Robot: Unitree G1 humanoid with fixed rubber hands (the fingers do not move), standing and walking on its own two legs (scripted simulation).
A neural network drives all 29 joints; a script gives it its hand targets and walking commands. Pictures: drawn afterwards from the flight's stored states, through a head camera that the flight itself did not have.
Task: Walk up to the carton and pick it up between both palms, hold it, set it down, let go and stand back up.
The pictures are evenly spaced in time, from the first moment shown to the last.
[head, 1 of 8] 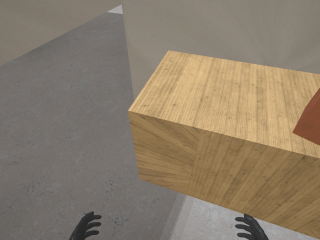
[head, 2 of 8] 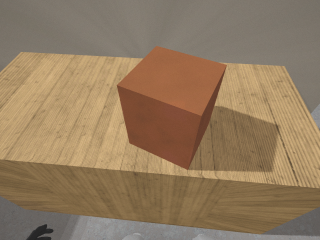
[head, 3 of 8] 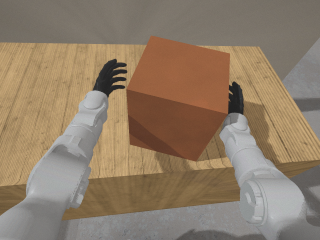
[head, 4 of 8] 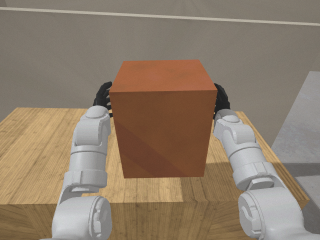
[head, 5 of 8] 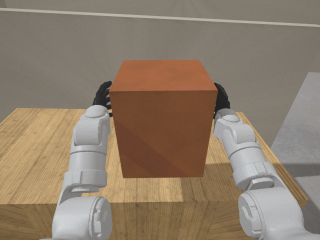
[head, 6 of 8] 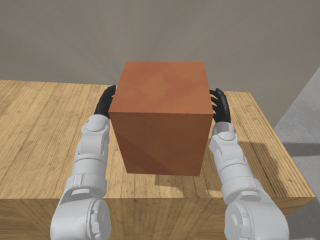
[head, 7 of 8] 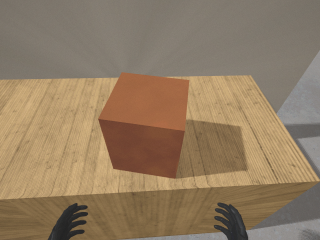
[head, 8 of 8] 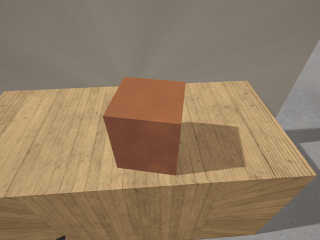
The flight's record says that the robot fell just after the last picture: no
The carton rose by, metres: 0.20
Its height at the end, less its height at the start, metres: +0.00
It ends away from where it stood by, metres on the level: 0.04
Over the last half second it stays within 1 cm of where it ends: yes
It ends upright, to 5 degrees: yes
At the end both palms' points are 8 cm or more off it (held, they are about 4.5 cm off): yes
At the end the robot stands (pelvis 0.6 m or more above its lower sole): yes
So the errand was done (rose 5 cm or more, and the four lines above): yes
